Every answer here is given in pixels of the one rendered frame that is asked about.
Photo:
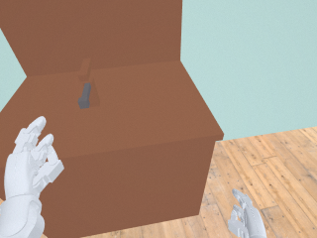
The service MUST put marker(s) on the right robot hand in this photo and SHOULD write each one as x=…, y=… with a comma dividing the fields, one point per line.
x=251, y=223

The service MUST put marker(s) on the left robot hand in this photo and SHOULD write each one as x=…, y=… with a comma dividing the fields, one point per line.
x=27, y=171

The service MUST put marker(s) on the counter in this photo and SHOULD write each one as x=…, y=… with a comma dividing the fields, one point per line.
x=141, y=153

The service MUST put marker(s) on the left robot forearm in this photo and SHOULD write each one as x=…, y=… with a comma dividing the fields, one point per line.
x=20, y=217

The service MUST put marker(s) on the tap lever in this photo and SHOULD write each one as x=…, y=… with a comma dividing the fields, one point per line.
x=83, y=101

